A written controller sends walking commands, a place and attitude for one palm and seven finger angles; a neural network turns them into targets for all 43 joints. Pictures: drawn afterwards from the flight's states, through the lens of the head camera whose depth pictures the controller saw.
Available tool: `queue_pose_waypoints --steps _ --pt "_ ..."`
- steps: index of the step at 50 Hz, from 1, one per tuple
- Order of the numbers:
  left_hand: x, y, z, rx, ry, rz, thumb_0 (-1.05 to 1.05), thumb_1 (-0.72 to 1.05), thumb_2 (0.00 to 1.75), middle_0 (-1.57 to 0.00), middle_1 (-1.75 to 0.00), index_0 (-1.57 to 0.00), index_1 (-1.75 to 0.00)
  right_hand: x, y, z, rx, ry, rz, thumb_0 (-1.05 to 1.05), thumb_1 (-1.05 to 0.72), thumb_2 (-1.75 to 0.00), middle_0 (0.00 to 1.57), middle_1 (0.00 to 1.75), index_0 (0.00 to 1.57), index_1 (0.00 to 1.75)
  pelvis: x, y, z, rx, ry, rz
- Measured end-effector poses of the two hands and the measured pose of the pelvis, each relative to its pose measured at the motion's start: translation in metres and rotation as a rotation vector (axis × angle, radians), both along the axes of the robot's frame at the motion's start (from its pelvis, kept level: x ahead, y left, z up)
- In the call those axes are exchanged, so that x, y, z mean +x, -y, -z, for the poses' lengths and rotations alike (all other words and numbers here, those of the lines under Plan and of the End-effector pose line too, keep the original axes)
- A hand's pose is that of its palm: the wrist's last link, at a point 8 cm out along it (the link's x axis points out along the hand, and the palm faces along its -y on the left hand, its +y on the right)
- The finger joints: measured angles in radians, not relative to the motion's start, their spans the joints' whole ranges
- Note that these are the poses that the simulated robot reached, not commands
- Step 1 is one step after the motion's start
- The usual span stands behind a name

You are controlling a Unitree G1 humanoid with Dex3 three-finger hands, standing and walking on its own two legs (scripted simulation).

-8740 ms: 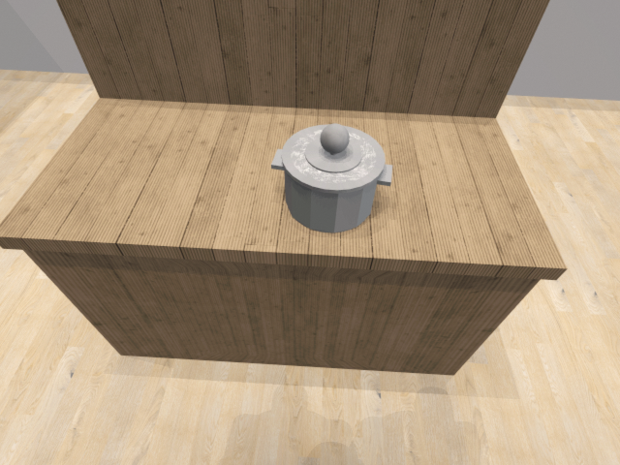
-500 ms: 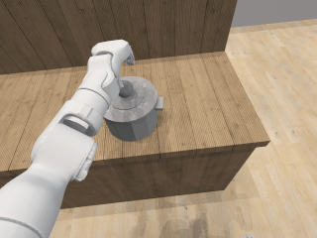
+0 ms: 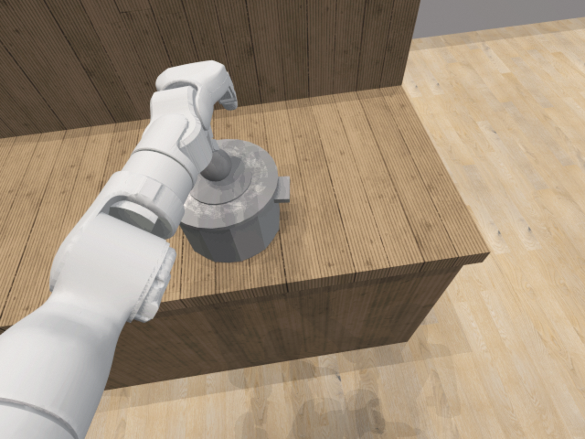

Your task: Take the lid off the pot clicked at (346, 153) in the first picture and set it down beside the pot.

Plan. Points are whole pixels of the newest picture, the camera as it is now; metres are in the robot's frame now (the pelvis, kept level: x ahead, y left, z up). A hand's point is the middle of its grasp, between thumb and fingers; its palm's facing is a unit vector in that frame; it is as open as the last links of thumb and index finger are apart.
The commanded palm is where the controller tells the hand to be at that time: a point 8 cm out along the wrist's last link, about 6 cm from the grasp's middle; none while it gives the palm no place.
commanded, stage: move the open hand above the knob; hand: left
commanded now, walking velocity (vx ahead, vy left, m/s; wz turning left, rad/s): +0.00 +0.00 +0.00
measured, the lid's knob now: (214, 164) +0.52 +0.09 +0.05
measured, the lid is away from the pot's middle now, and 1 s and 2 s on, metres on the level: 0.00 0.00 0.00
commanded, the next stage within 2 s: lower the open fingers around the knob in 0.08 s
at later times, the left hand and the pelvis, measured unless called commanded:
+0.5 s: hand (202, 148) +0.48 +0.09 +0.13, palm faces -0.31 -0.07 -0.95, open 10.5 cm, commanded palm +0.49 +0.10 +0.18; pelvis +0.00 +0.00 +0.00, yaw +1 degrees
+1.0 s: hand (217, 160) +0.50 +0.08 +0.09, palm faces -0.34 -0.09 -0.94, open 10.5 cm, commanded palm +0.50 +0.09 +0.15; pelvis +0.00 -0.01 +0.00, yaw +0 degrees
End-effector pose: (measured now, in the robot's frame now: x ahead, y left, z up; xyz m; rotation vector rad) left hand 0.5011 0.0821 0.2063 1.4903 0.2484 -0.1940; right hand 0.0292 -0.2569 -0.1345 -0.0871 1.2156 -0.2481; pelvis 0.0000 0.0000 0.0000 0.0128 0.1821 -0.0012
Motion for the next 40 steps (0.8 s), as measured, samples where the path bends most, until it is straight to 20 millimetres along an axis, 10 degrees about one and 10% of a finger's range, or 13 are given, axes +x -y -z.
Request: queue_pose_waypoints --steps 25,40 --pt "-0.02 -0.01 0.02 -0.005 -0.03 0.022 0.0 -0.33 1.4 -0.81 -0.08 -0.81 -0.08 0.059 -0.004 -0.008 0.001 0.117 -0.075 0.01 -0.91 -0.9 0.2 0.3 0.19 0.3 0.001 0.0 0.0 -0.003 0.026 -0.02" --pt "-0.018 0.003 0.042 -0.011 -0.039 0.03 0.0 -0.33 1.4 -0.81 -0.08 -0.81 -0.08 0.023 -0.005 0.001 0.007 0.028 -0.037 0.01 -0.91 -0.9 0.2 0.3 0.2 0.3 -0.005 0.0 0.002 0.0 0.008 -0.02"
